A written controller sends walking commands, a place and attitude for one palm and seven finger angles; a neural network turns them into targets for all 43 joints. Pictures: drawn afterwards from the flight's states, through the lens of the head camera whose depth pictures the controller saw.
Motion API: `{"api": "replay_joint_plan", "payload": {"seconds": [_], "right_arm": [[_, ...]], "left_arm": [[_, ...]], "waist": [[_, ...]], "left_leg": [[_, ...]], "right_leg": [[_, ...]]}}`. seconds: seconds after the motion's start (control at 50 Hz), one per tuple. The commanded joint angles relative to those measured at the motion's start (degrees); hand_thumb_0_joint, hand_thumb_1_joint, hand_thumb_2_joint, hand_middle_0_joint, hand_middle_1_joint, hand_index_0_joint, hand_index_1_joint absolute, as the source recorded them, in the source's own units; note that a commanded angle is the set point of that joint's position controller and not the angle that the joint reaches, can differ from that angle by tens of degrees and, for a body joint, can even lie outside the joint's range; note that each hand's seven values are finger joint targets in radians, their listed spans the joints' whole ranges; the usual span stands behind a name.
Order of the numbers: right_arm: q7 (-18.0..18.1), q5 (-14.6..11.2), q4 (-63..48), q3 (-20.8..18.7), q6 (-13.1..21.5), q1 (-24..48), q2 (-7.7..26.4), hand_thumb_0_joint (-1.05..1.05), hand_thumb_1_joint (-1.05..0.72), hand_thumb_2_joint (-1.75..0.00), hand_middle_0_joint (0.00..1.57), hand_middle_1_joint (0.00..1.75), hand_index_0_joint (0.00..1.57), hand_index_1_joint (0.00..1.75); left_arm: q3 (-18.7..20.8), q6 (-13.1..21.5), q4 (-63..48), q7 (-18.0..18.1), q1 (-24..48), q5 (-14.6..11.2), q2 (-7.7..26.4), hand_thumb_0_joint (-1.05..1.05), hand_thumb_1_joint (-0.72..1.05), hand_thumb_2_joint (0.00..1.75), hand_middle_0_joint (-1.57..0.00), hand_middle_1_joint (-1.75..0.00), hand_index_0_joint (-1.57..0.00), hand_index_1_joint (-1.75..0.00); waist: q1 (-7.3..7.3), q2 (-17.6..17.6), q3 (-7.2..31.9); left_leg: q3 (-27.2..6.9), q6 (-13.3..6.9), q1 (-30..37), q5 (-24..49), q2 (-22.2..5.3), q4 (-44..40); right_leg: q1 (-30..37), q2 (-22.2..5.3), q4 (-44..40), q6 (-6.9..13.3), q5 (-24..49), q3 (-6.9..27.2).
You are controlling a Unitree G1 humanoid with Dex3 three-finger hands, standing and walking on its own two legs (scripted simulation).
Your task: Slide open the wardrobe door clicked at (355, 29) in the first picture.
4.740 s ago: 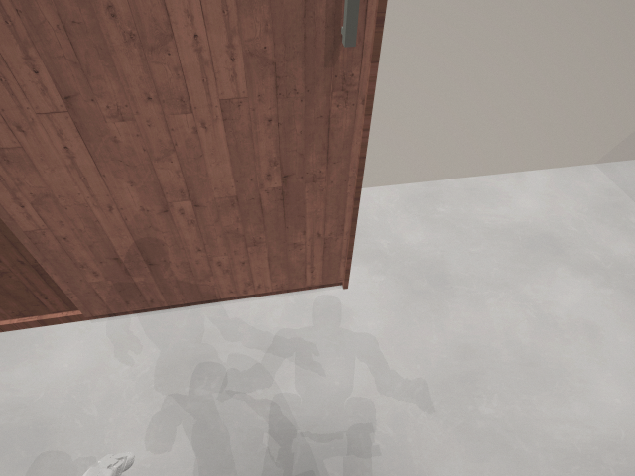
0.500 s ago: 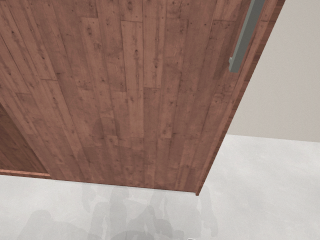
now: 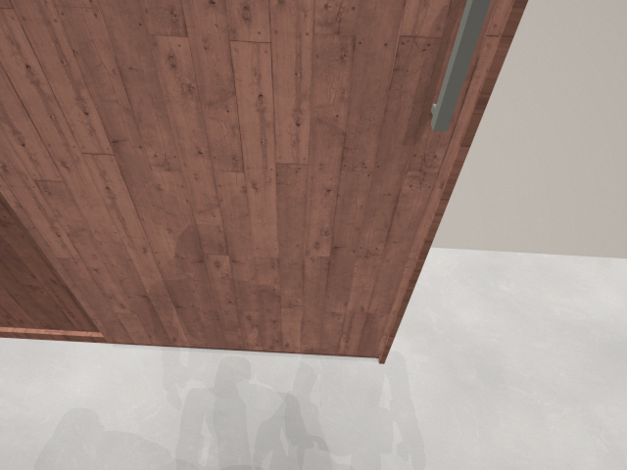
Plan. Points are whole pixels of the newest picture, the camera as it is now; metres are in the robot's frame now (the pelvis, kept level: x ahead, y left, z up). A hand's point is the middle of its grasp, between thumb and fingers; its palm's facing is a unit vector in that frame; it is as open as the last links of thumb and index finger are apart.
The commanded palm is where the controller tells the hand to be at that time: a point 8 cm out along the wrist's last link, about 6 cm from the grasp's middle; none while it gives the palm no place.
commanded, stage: come to a stop and stand still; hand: right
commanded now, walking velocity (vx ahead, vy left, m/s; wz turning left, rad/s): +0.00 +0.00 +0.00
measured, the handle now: (455, 58) +0.61 -0.16 +0.27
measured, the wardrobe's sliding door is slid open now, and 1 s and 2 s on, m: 0.00 0.00 0.00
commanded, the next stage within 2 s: look again from close up in 0.12 s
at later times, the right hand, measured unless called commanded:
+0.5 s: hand out of the picture +0.04 -0.18 -0.17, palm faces +0.03 +0.98 -0.21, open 7.3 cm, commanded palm none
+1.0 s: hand out of the picture +0.14 -0.20 -0.16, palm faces +0.01 +0.97 -0.26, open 7.3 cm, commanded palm none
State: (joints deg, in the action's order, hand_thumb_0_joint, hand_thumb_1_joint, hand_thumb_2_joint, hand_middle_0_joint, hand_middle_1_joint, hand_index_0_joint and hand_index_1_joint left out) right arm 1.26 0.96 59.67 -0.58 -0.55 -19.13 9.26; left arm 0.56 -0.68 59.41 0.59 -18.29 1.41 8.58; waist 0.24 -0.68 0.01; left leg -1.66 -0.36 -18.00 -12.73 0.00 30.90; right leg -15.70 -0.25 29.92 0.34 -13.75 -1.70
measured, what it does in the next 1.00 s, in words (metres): shifts its weight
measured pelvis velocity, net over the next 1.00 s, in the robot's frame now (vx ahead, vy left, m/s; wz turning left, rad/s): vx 0.09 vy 0.00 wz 0.00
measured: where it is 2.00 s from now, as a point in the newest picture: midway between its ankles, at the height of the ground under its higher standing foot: outside the picture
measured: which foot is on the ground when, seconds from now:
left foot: down 0.00-1.00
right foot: down 0.00-1.00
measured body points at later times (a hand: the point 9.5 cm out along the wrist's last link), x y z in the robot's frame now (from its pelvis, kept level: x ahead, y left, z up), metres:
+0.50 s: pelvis +0.03 +0.00 +0.00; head +0.05 +0.00 +0.45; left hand +0.02 +0.22 -0.16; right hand +0.04 -0.23 -0.15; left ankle +0.06 +0.12 -0.73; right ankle +0.04 -0.12 -0.73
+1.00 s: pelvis +0.09 +0.00 +0.01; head +0.11 +0.01 +0.45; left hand +0.14 +0.25 -0.15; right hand +0.14 -0.25 -0.14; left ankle +0.06 +0.12 -0.73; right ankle +0.04 -0.12 -0.73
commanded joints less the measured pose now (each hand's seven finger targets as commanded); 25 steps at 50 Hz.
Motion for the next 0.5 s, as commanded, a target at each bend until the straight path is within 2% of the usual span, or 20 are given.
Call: {"api": "replay_joint_plan", "payload": {"seconds": [0.0, 0.06, 0.16, 0.2, 0.26, 0.3, 0.34, 0.38, 0.48], "right_arm": [[0.2, 0.1, -3.1, -1.4, 1.3, 0.2, 7.3, 0.00, -0.90, -0.90, 0.20, 0.30, 0.20, 0.30], [0.2, 0.1, -2.7, -1.4, 1.3, -0.1, 7.1, 0.00, -0.90, -0.90, 0.20, 0.30, 0.20, 0.30], [0.1, 0.2, -1.7, -1.3, 1.3, -1.2, 6.8, 0.00, -0.90, -0.90, 0.20, 0.30, 0.20, 0.30], [0.1, 0.1, -1.7, -1.3, 1.4, -0.9, 6.9, 0.00, -0.90, -0.90, 0.20, 0.30, 0.20, 0.30], [0.1, 0.1, -1.7, -1.4, 1.5, -0.4, 7.0, 0.00, -0.90, -0.90, 0.20, 0.30, 0.20, 0.30], [0.1, 0.1, -1.4, -1.4, 1.6, -0.4, 7.0, 0.00, -0.90, -0.90, 0.20, 0.30, 0.20, 0.30], [0.1, 0.1, -1.2, -1.2, 1.6, -0.4, 7.1, 0.00, -0.90, -0.90, 0.20, 0.30, 0.20, 0.30], [0.2, 0.1, -1.0, -1.2, 1.7, -0.1, 7.2, 0.00, -0.90, -0.90, 0.20, 0.30, 0.20, 0.30], [0.3, -0.1, -0.6, -1.0, 2.3, 0.9, 7.8, 0.00, -0.90, -0.90, 0.20, 0.30, 0.20, 0.30]], "left_arm": [[0.9, 0.9, -1.7, 0.4, -3.8, 0.1, 5.0, 0.00, 0.90, 0.90, -0.20, -0.30, -0.20, -0.30], [0.8, 1.3, -1.5, 0.5, -3.3, 0.1, 5.8, 0.00, 0.90, 0.90, -0.20, -0.30, -0.20, -0.30], [0.8, 1.5, -1.0, 0.6, -2.5, 0.0, 6.1, 0.00, 0.90, 0.90, -0.20, -0.30, -0.20, -0.30], [0.8, 1.5, -0.9, 0.6, -2.8, 0.0, 5.9, 0.00, 0.90, 0.90, -0.20, -0.30, -0.20, -0.30], [0.7, 1.7, -0.5, 0.7, -3.3, 0.0, 6.1, 0.00, 0.90, 0.90, -0.20, -0.30, -0.20, -0.30], [0.8, 1.9, -0.4, 0.7, -2.9, 0.0, 6.3, 0.00, 0.90, 0.90, -0.20, -0.30, -0.20, -0.30], [0.8, 2.0, -0.3, 0.7, -2.6, -0.1, 6.5, 0.00, 0.90, 0.90, -0.20, -0.30, -0.20, -0.30], [0.8, 2.1, -0.2, 0.7, -2.3, -0.1, 6.9, 0.00, 0.90, 0.90, -0.20, -0.30, -0.20, -0.30], [0.6, 2.7, 0.3, 0.8, -2.0, -0.4, 6.9, 0.00, 0.90, 0.90, -0.20, -0.30, -0.20, -0.30]], "waist": [[-1.54, 3.6, -5.9], [-1.05, 0.8, -5.8], [-0.42, 0.5, -5.5], [-0.51, 2.1, -5.8], [-0.70, 0.2, -5.1], [-0.33, 0.1, -5.3], [-0.16, -1.5, -5.3], [-0.13, -0.5, -5.3], [-0.27, 1.1, -2.8]], "left_leg": [[-7.9, -2.6, -6.8, -20.5, -5.0, -11.9], [-6.9, -2.3, -4.7, -18.1, -4.1, -10.3], [-6.8, -2.3, -3.0, -17.1, -4.2, -10.0], [-7.3, -2.5, -3.3, -17.8, -4.5, -10.7], [-6.6, -2.5, -2.8, -15.8, -4.3, -9.8], [-6.1, -2.3, -1.8, -14.3, -4.2, -9.2], [-5.5, -2.2, -0.9, -12.5, -4.0, -8.8], [-5.5, -2.2, 0.0, -11.1, -4.0, -8.6], [-5.5, -2.3, 2.4, -2.6, -4.8, -8.2]], "right_leg": [[-1.7, -2.7, -6.3, 1.5, -11.5, 4.4], [-3.7, -3.8, -8.7, 1.6, -13.9, 6.0], [-5.0, -3.8, -9.0, 1.7, -14.1, 6.3], [-4.9, -3.5, -8.3, 1.6, -13.2, 5.9], [-4.2, -4.0, -9.3, 1.7, -12.7, 6.5], [-4.8, -4.4, -10.2, 1.7, -13.0, 6.9], [-4.8, -4.8, -11.0, 1.8, -13.2, 7.4], [-4.9, -4.9, -11.2, 1.9, -12.8, 7.6], [-0.6, -4.8, -9.3, 1.7, -2.1, 5.7]]}}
